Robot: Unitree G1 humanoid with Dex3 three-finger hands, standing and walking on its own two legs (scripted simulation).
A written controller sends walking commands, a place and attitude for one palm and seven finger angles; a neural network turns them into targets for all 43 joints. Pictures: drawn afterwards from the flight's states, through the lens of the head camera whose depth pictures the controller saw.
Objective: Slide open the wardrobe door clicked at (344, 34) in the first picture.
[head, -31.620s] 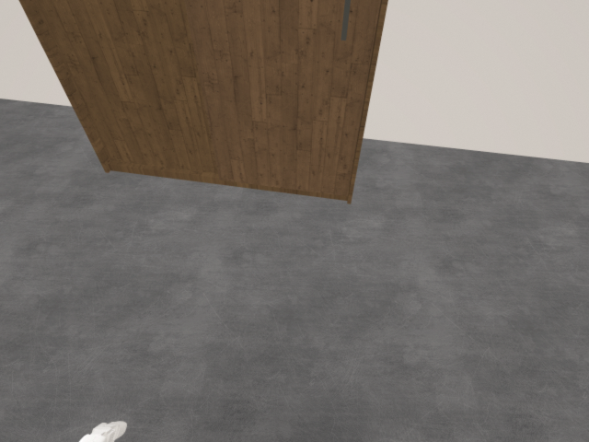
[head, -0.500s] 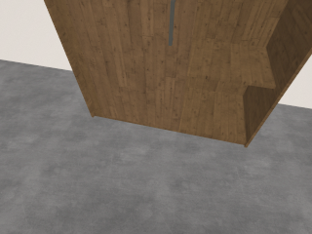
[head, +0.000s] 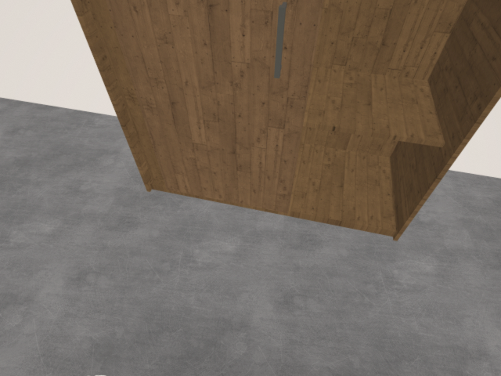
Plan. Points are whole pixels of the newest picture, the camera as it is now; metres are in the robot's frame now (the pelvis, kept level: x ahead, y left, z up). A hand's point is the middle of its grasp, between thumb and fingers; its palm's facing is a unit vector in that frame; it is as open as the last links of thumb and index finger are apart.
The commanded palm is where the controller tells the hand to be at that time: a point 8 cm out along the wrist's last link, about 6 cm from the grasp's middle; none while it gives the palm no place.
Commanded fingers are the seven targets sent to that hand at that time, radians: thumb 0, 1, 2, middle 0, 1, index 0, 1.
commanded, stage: look to check the result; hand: right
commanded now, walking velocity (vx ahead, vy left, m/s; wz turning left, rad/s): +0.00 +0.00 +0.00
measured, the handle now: (280, 41) +0.93 -0.02 +0.10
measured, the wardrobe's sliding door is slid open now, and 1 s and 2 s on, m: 0.51 0.51 0.51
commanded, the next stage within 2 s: stand and wait in 1.64 s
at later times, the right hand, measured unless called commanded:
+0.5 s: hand out of the picture +0.07 -0.22 -0.16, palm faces -0.04 +0.95 -0.30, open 7.4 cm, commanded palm none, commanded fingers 0.00 -0.90 -0.90 0.20 0.30 0.20 0.30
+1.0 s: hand out of the picture +0.08 -0.22 -0.16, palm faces -0.05 +0.95 -0.31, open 7.4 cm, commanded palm none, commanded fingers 0.00 -0.90 -0.90 0.20 0.30 0.20 0.30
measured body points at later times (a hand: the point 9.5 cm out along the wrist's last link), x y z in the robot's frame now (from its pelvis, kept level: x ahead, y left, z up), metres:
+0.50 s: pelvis +0.01 +0.02 +0.00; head +0.02 +0.01 +0.45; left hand +0.08 +0.30 -0.14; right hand +0.08 -0.27 -0.14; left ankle -0.03 +0.14 -0.75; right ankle +0.01 -0.08 -0.75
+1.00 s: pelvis +0.01 +0.02 +0.00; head +0.02 +0.02 +0.45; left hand +0.08 +0.31 -0.14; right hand +0.08 -0.26 -0.14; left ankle -0.03 +0.14 -0.75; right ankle +0.01 -0.08 -0.75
